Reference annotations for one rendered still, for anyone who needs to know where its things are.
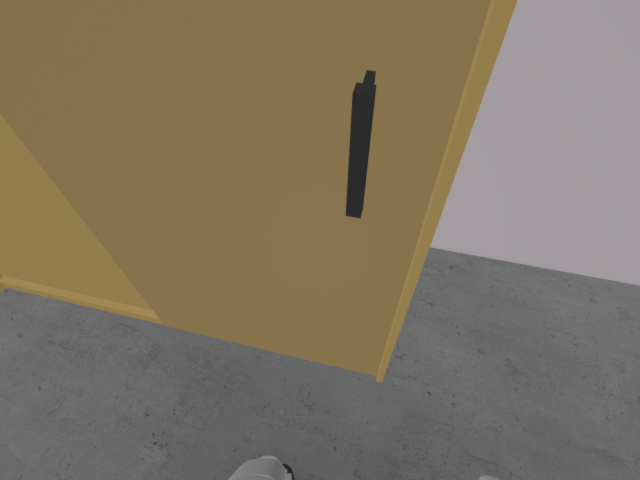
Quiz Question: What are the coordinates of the robot left thigh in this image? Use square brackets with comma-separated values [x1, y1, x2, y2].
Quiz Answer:
[229, 458, 292, 480]

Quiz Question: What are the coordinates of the wardrobe door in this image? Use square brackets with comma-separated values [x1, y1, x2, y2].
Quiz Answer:
[0, 114, 152, 310]
[0, 0, 491, 376]

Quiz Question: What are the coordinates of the handle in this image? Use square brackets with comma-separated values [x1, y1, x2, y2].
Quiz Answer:
[346, 70, 376, 218]

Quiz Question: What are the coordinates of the left robot shin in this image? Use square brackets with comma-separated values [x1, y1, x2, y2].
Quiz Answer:
[261, 456, 285, 469]

